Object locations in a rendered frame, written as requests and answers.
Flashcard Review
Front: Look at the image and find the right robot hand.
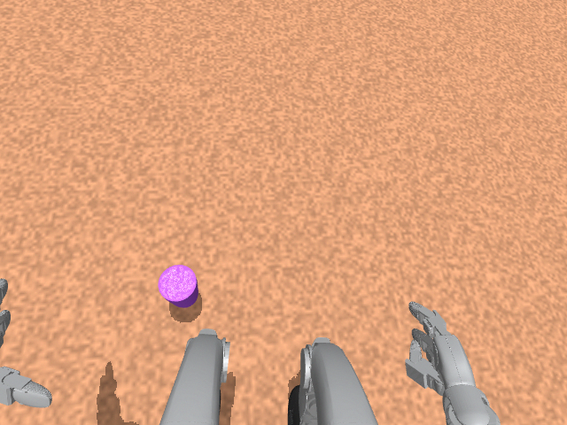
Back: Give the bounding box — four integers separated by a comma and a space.
405, 301, 477, 396

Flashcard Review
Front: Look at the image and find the cup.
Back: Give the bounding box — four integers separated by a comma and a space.
159, 265, 198, 308

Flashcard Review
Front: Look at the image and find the left robot hand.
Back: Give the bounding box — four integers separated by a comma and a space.
0, 279, 52, 408

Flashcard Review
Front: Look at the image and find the right robot arm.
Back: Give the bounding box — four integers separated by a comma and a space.
443, 385, 501, 425

